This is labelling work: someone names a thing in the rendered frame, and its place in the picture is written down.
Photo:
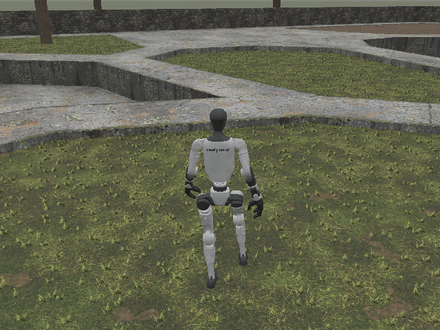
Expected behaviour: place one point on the left robot upper arm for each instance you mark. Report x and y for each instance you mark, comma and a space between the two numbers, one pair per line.
197, 145

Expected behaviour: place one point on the robot right hand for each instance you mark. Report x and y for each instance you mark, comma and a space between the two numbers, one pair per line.
259, 208

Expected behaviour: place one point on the robot right forearm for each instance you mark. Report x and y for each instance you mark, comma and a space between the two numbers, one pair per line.
252, 185

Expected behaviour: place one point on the robot torso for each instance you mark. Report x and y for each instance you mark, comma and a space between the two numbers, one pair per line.
219, 166

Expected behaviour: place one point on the robot left foot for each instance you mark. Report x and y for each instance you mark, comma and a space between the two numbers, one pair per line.
211, 282

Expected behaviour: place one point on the robot left hand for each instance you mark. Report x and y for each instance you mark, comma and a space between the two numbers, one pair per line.
194, 188

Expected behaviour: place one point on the robot left forearm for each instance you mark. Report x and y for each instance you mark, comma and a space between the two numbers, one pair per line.
189, 179

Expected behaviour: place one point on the right robot upper arm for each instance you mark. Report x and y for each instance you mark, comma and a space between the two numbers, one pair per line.
240, 145

